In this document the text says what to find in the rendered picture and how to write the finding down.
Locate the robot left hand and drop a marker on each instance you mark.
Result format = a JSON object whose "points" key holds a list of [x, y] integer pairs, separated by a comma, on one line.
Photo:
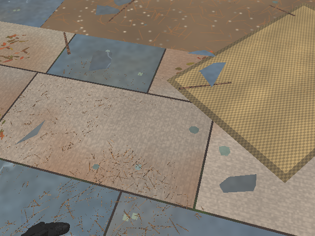
{"points": [[48, 229]]}

